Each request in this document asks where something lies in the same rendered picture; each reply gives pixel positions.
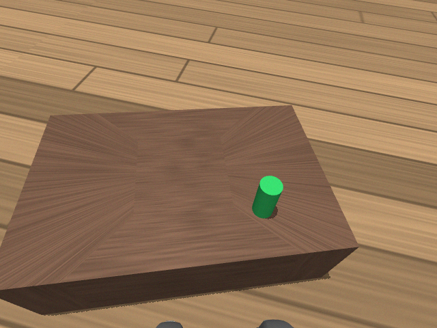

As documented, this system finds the can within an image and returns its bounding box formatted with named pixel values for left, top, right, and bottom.
left=252, top=176, right=283, bottom=219

